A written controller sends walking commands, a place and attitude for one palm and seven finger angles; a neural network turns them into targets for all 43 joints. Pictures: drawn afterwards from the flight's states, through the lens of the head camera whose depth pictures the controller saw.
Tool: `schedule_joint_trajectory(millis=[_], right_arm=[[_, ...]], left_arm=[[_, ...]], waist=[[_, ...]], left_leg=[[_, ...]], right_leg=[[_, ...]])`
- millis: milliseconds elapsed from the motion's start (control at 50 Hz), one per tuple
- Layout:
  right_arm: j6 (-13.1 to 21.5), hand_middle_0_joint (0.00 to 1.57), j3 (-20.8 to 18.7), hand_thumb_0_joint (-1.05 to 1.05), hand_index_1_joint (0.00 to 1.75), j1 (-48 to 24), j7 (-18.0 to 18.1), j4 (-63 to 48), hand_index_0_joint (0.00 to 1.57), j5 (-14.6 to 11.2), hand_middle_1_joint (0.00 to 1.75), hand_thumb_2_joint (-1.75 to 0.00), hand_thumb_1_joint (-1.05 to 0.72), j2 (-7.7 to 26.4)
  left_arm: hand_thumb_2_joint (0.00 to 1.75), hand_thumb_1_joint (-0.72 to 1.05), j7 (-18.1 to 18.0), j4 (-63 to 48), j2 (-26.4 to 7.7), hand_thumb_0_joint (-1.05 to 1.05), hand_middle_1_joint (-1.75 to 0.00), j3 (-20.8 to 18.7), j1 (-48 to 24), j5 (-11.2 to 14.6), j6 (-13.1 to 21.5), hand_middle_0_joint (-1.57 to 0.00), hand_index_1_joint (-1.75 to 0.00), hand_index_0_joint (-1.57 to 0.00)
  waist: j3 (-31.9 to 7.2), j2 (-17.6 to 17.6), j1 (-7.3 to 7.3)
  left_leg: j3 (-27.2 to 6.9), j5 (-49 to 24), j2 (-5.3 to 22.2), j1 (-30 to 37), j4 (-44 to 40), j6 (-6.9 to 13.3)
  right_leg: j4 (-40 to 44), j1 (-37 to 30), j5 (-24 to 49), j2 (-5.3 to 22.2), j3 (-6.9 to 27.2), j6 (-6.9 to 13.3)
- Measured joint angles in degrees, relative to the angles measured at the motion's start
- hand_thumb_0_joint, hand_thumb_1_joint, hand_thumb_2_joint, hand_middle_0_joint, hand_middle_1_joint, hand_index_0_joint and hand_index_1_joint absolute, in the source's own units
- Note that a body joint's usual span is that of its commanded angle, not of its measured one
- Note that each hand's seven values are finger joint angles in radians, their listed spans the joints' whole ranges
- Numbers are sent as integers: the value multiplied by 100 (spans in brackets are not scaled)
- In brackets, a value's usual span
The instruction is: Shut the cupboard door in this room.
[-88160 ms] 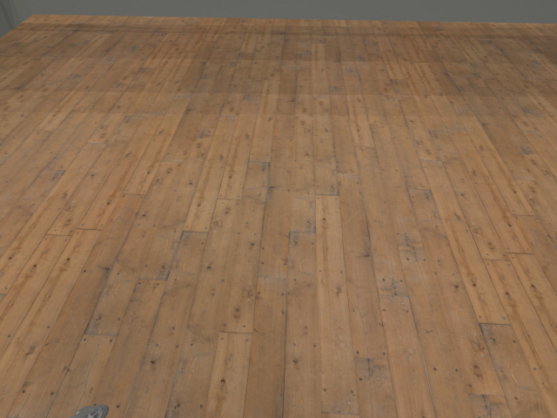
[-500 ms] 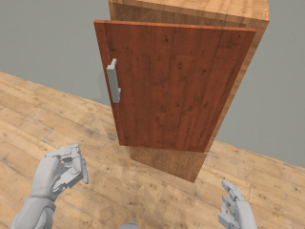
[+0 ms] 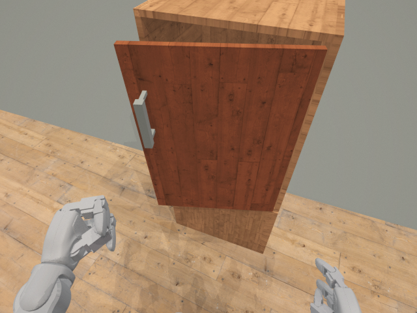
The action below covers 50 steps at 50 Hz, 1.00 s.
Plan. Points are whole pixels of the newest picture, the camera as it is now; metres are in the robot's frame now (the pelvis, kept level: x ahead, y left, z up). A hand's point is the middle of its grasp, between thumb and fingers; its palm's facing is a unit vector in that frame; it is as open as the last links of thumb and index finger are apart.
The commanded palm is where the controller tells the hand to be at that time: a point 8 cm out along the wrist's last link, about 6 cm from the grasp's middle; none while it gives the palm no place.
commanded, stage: raise the hand and make a fist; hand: left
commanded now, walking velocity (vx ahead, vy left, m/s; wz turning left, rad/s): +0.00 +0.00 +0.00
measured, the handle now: (146, 120) +0.51 +0.19 +0.10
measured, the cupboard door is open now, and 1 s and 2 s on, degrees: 17 17 16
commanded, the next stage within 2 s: bring the fist close to the handle in 0.10 s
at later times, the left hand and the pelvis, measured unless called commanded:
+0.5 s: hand (124, 204) +0.28 +0.17 +0.10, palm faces -0.02 -1.00 -0.03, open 3.1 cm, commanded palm +0.26 +0.23 +0.10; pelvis +0.01 +0.00 +0.00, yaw +0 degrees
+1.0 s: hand (146, 162) +0.37 +0.16 +0.10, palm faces -0.01 -1.00 -0.03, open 3.1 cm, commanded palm +0.35 +0.21 +0.10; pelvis +0.01 +0.00 +0.00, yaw -1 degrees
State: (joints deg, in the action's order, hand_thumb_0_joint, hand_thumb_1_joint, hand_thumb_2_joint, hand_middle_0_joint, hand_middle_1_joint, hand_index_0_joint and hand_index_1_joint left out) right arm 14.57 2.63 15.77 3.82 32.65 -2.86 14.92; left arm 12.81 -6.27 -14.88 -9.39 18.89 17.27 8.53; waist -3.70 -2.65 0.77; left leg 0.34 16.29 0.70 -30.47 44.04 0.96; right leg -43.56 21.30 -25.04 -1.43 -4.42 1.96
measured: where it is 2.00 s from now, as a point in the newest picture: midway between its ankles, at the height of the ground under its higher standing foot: outside the picture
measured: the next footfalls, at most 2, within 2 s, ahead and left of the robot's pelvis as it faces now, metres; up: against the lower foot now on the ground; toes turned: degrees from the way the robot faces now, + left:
none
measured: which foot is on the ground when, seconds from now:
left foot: down 0.00-1.00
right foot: down 0.00-1.00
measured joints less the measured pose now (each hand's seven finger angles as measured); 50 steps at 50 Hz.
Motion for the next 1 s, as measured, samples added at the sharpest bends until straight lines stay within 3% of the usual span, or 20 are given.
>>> schedule_joint_trajectory(millis=[280,620,1000], right_arm=[[-52,20,14,1,30,-60,-23,6,21,6,30,-90,-90,-47],[-275,20,17,1,30,-158,-50,171,21,-2,30,-90,-90,-62],[-612,20,-48,1,30,-113,-113,422,21,21,30,-90,-90,-29]], left_arm=[[90,90,66,86,18,2,-150,-25,-85,14,73,-130,-150,-130],[90,90,-195,1294,46,2,-150,34,-1681,-205,-124,-130,-150,-130],[90,90,-586,3155,60,2,-150,90,-3608,-530,64,-130,-150,-130]], waist=[[-34,-32,25],[-21,27,-63],[28,75,-212]], left_leg=[[-4,77,-11,-23,34,-23],[81,25,-18,4,-100,-11],[119,-45,-4,-159,-142,5]], right_leg=[[-47,24,-87,8,-1,16],[7,65,-44,26,86,10],[21,258,29,17,126,0]])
